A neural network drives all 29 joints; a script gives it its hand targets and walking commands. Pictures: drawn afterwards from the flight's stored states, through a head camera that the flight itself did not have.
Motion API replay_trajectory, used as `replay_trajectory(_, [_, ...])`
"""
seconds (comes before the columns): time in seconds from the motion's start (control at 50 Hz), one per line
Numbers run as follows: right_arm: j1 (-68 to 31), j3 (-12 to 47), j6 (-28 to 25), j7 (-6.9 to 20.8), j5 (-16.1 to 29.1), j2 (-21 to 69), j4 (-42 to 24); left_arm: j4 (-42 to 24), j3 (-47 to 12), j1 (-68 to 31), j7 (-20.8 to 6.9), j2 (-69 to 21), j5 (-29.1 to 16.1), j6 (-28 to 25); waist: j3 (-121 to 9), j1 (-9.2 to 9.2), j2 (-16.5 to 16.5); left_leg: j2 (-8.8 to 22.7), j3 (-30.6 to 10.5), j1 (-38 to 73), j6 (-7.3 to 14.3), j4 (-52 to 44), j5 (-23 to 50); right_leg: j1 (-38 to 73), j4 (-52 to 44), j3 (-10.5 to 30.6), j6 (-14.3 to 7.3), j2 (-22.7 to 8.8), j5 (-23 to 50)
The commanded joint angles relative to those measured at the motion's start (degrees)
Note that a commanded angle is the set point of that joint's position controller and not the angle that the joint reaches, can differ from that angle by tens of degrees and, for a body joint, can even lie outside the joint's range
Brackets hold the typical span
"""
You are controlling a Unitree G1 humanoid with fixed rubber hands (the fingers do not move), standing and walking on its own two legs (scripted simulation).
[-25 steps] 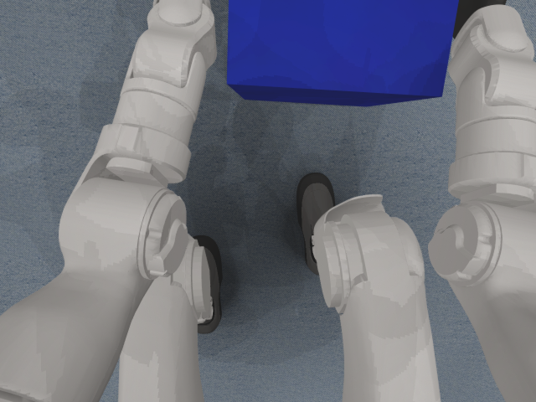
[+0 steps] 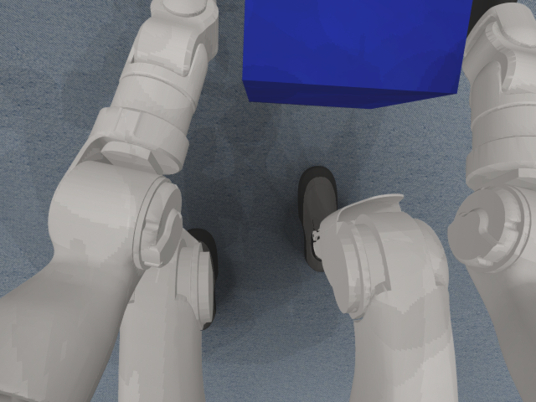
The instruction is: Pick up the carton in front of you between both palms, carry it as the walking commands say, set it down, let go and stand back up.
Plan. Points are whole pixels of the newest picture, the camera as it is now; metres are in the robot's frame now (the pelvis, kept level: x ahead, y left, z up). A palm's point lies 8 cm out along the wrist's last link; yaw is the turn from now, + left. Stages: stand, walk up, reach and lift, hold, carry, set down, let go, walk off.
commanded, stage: set down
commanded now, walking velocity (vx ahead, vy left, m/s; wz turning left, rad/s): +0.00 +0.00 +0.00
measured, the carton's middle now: (332, 17) +0.51 -0.18 -0.25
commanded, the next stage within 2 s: let go in 1.80 s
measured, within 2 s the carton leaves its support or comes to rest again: rests again in 0.38 s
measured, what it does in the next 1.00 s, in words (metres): stands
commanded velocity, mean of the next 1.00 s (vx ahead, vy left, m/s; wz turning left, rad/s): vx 0.00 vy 0.00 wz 0.00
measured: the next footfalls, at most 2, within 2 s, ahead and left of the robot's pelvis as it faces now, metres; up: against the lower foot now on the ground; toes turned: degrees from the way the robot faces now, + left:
none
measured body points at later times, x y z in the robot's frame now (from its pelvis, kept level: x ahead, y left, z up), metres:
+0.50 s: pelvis +0.00 +0.00 +0.00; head +0.38 -0.05 +0.23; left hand +0.57 -0.03 -0.19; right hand +0.48 -0.33 -0.19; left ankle +0.08 +0.11 -0.35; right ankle +0.16 -0.14 -0.35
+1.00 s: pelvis -0.01 -0.01 +0.02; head +0.35 -0.09 +0.27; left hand +0.60 -0.02 -0.12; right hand +0.48 -0.38 -0.12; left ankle +0.08 +0.11 -0.35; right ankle +0.16 -0.14 -0.35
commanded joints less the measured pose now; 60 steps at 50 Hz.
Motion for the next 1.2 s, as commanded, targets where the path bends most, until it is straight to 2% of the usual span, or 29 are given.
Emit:
replay_trajectory(0.0, [-25.20,13.22,-0.85,12.76,4.18,42.16,-2.05,-8.23,-13.82,-28.18,-11.52,-44.02,-2.81,-3.53,-58.76,-5.99,10.14,-1.30,3.08,15.41,1.06,-13.79,10.90,39.39,-2.56,-4.59,-1.15,6.52,14.97])
replay_trajectory(0.26, [-22.80,10.33,-1.52,11.94,1.81,34.76,1.43,-1.31,-7.21,-20.60,-12.09,-36.71,2.82,-2.89,-47.63,-2.83,8.31,-0.85,2.56,9.65,2.01,-13.43,7.71,35.03,-2.42,-2.89,-1.34,6.29,8.93])
replay_trajectory(0.4, [-20.07,6.81,-3.07,10.26,1.19,28.20,4.36,-1.40,-7.08,-20.41,-10.82,-30.16,3.14,-3.37,-47.01,-3.18,8.12,0.23,2.34,11.56,1.04,-13.43,7.03,35.51,-2.17,-3.35,-0.61,5.64,8.32])
replay_trajectory(0.44, [-17.19,3.98,-4.59,8.23,1.21,19.84,5.82,-2.00,-6.72,-19.36,-8.81,-22.02,2.57,-3.98,-47.98,-3.93,7.66,0.97,2.29,13.53,0.23,-13.44,7.33,36.91,-2.21,-3.98,0.07,5.03,8.97])
replay_trajectory(0.5, [-9.02,-2.00,-9.00,1.17,2.23,-6.02,9.64,-2.44,-5.60,-16.65,-2.40,4.02,-0.15,-5.33,-50.69,-5.67,6.72,2.93,1.39,18.14,-1.36,-13.89,8.43,39.76,-2.16,-5.04,0.82,3.44,10.44])
replay_trajectory(0.54, [-11.28,-2.05,-11.47,-2.79,4.53,-12.88,9.42,-1.90,-6.22,-18.45,0.11,9.56,-2.51,-5.35,-53.94,-6.10,7.07,3.65,0.65,20.26,-2.10,-13.23,9.89,40.81,-2.22,-4.49,0.61,2.92,12.34])
replay_trajectory(0.58, [-13.68,-1.14,-13.23,-4.44,6.61,-16.31,8.36,-2.61,-8.27,-20.27,0.32,10.39,-5.44,-5.38,-56.87,-7.39,8.01,4.24,0.23,22.04,-2.42,-12.36,11.87,42.22,-1.77,-4.22,0.15,2.36,15.28])
replay_trajectory(0.66, [-15.48,2.10,-14.30,-4.36,10.40,-17.97,7.07,-5.78,-12.71,-22.02,-0.92,8.31,-10.11,-5.27,-61.57,-9.49,7.97,4.64,0.77,22.70,-2.67,-11.63,13.49,46.12,-1.70,-4.47,-0.41,1.85,19.96])
replay_trajectory(0.72, [-14.44,3.19,-13.63,-3.83,11.85,-17.99,5.44,-7.91,-12.97,-21.22,-1.16,8.66,-11.32,-4.85,-65.56,-9.69,6.85,4.60,2.10,21.57,-2.83,-11.36,12.51,51.95,-2.09,-4.59,-0.45,2.21,22.23])
replay_trajectory(0.84, [-11.75,4.45,-10.41,-3.99,12.96,-17.17,-1.40,-13.16,-8.25,-18.44,0.14,11.86,-8.13,-3.24,-76.37,-6.88,4.83,3.39,5.57,19.96,-2.23,-13.19,7.72,65.64,-4.49,-4.34,0.00,3.93,23.55])
replay_trajectory(0.9, [-11.03,6.18,-7.91,-4.69,13.24,-15.69,-6.23,-15.83,-5.50,-17.37,0.72,12.83,-6.51,-1.80,-81.94,-5.31,2.69,2.37,7.15,19.93,-1.36,-15.67,4.68,72.83,-7.01,-4.66,0.63,5.06,22.02])
replay_trajectory(1.0, [-9.96,8.17,-4.20,-5.51,11.68,-10.35,-7.94,-10.70,0.27,-12.78,0.15,13.35,-4.21,0.30,-74.17,-1.59,-3.09,1.23,7.73,14.92,0.22,-20.03,0.19,70.51,-12.65,-5.04,1.82,6.05,12.38])
replay_trajectory(1.04, [-9.84,8.10,-3.84,-5.50,10.44,-8.79,-8.54,-8.37,2.21,-11.16,-0.55,13.27,-3.44,0.11,-71.45,-0.73,-5.02,1.15,7.50,13.12,0.46,-21.30,0.10,68.86,-14.51,-4.93,2.20,6.05,10.09])
replay_trajectory(1.1, [-8.79,7.21,-3.60,-5.32,8.67,-7.83,-9.45,-6.24,3.75,-9.48,-1.37,12.91,-2.51,-0.33,-70.49,-0.56,-6.05,1.21,7.05,12.48,0.66,-23.55,0.53,67.78,-16.66,-5.11,2.57,6.19,9.32])
replay_trajectory(1.18, [-5.71,5.15,-3.11,-4.91,6.85,-7.67,-10.31,-6.54,3.60,-8.02,-1.80,11.74,-1.99,-0.39,-72.24,-1.74,-4.42,1.19,6.50,15.23,0.44,-27.18,1.45,66.89,-19.21,-6.16,2.64,6.64,10.66])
